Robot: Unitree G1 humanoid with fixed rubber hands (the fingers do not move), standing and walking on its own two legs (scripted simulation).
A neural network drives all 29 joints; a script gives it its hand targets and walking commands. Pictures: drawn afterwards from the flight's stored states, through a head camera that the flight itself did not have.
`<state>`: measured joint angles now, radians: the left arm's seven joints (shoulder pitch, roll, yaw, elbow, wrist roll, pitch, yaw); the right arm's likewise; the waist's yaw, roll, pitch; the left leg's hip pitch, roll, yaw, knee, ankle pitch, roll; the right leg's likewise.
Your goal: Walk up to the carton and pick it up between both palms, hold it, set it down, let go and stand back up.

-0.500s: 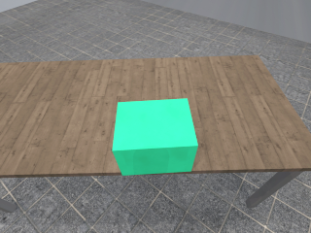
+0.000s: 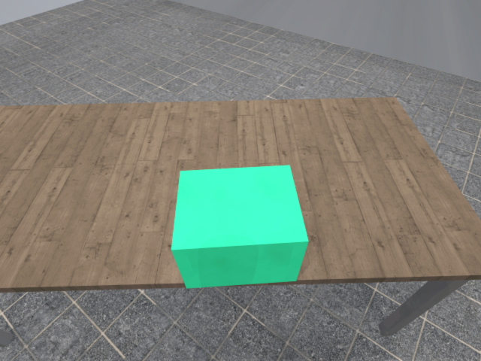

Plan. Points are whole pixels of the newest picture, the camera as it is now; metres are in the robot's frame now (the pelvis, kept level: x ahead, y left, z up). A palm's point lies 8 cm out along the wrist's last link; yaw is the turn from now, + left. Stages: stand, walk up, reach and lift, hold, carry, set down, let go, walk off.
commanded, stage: walk up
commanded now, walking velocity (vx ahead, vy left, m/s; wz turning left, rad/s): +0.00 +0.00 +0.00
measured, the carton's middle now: (238, 226) +0.40 +0.02 -0.06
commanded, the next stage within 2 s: none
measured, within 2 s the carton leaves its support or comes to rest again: neither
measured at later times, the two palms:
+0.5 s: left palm out of the picture -0.02 +0.20 -0.15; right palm out of the picture -0.04 -0.18 -0.16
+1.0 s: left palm out of the picture -0.03 +0.20 -0.15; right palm out of the picture -0.03 -0.19 -0.15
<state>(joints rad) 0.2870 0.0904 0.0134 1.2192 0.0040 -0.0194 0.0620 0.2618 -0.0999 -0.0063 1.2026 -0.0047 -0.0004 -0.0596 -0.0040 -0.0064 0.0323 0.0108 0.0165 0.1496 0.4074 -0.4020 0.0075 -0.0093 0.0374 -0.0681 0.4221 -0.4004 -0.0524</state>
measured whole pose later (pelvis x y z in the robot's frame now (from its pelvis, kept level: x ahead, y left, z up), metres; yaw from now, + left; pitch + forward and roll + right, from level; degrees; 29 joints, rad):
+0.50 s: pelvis +0.01 +0.00 +0.00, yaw -1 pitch -1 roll +0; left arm 0.30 0.09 0.01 1.20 0.00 -0.02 0.06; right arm 0.29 -0.08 0.01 1.23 0.00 0.00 -0.06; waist -0.02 0.00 0.04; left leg 0.02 0.01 0.16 0.41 -0.42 0.01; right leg -0.01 0.03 -0.06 0.44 -0.42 -0.05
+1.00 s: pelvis +0.01 +0.00 +0.00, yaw +0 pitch -1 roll +0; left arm 0.32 0.08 0.01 1.21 0.00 -0.02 0.06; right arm 0.28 -0.08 0.02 1.23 0.00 -0.01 -0.06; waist -0.01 -0.01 0.04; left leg 0.03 0.01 0.16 0.41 -0.42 0.01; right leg -0.01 0.03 -0.06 0.45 -0.43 -0.05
